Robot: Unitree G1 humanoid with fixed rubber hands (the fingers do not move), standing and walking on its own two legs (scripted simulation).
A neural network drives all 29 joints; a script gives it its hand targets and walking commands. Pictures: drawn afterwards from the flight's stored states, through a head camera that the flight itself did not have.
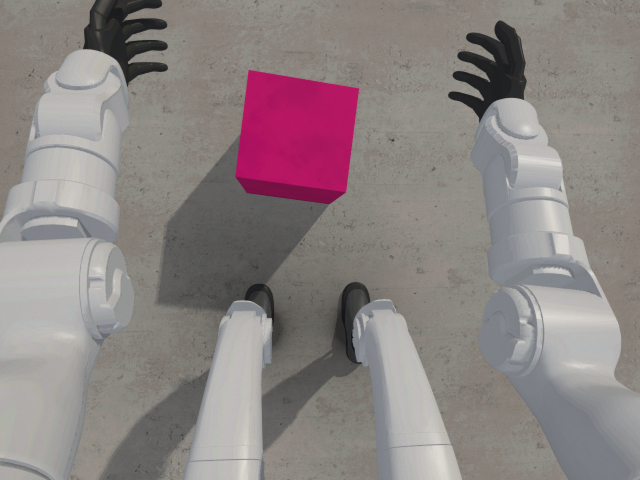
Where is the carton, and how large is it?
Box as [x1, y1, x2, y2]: [235, 70, 358, 203]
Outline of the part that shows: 249,70 235,176 247,192 330,203 345,192 358,88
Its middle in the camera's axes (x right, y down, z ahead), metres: -0.05 -0.21 +0.85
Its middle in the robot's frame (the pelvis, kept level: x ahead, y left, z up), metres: +0.55 +0.01 -0.53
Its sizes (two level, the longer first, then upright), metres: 0.210 0.200 0.250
